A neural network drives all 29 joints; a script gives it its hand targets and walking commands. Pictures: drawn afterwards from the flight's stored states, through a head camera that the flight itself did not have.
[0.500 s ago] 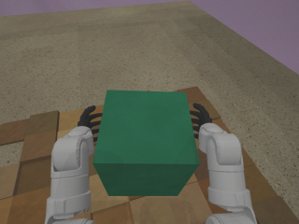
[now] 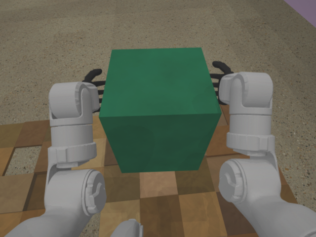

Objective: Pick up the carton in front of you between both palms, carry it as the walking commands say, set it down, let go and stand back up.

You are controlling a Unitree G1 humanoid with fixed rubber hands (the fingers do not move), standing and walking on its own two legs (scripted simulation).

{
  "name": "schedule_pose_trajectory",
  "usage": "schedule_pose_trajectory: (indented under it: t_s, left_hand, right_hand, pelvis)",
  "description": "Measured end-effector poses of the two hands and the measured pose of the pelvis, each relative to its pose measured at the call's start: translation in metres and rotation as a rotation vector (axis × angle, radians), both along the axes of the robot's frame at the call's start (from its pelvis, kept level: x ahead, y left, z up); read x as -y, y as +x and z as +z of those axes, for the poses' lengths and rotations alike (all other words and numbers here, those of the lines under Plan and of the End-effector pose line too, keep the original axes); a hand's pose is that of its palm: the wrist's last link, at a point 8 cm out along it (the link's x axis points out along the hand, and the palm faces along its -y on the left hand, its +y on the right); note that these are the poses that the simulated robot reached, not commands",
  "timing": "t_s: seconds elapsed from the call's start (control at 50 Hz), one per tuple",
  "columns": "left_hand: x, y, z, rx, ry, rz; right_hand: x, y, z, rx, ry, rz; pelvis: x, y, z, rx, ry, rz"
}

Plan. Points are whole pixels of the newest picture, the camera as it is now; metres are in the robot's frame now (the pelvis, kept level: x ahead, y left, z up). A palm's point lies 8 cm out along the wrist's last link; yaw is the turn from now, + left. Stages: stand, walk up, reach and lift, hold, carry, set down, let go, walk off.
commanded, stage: carry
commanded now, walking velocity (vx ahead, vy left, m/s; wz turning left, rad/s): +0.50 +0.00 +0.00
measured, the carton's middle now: (158, 114) +0.39 +0.02 +0.09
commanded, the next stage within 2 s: none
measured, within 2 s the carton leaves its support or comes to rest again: neither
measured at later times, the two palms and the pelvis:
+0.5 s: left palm (126, 48) +0.68 +0.14 +0.09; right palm (213, 50) +0.65 -0.16 +0.09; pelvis +0.31 +0.02 +0.01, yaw -2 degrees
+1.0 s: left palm (134, 10) +0.95 +0.14 +0.10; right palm (203, 7) +0.96 -0.16 +0.10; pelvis +0.61 -0.02 -0.02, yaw -2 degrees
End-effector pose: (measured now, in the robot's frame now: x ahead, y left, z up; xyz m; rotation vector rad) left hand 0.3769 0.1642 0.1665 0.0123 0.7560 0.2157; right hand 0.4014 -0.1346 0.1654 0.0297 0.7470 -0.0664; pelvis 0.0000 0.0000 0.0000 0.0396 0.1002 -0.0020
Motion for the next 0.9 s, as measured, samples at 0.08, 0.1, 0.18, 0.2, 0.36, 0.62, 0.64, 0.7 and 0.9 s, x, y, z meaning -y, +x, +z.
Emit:
schedule_pose_trajectory:
  t_s: [0.08,0.1,0.18,0.2,0.36,0.62,0.64,0.7,0.9]
  left_hand:
    - [-0.002,0.049,-0.011,0.014,-0.023,0.016]
    - [-0.003,0.062,-0.015,0.015,-0.028,0.017]
    - [-0.007,0.116,-0.04,0.005,-0.038,0.005]
    - [-0.008,0.131,-0.048,0.0,-0.041,-0.003]
    - [0.011,0.226,-0.092,-0.092,-0.073,-0.123]
    - [0.036,0.376,-0.055,0.093,-0.047,-0.117]
    - [0.038,0.389,-0.051,0.108,-0.039,-0.114]
    - [0.046,0.429,-0.048,0.12,-0.013,-0.104]
    - [0.036,0.504,-0.071,0.011,-0.019,-0.018]
  right_hand:
    - [-0.002,0.048,-0.01,0.01,0.018,-0.023]
    - [-0.003,0.06,-0.013,0.011,0.019,-0.029]
    - [-0.006,0.111,-0.034,0.002,0.003,-0.042]
    - [-0.007,0.123,-0.041,-0.002,-0.006,-0.046]
    - [0.009,0.179,-0.087,-0.093,-0.059,-0.128]
    - [0.035,0.338,-0.049,0.091,-0.037,-0.117]
    - [0.038,0.354,-0.047,0.107,-0.036,-0.108]
    - [0.046,0.398,-0.049,0.119,-0.039,-0.078]
    - [0.036,0.499,-0.07,0.01,-0.015,-0.014]
  pelvis:
    - [-0.002,0.047,0.001,-0.008,-0.007,-0.005]
    - [-0.003,0.061,0.0,-0.009,-0.009,-0.007]
    - [-0.011,0.12,-0.009,-0.004,-0.019,-0.01]
    - [-0.014,0.137,-0.012,0.002,-0.023,-0.015]
    - [-0.029,0.228,0.002,0.013,-0.043,-0.021]
    - [-0.002,0.394,0.0,0.017,-0.024,-0.017]
    - [0.002,0.41,-0.004,0.02,-0.023,-0.014]
    - [0.016,0.454,-0.018,0.021,-0.032,0.001]
    - [0.031,0.552,-0.012,0.003,-0.024,-0.014]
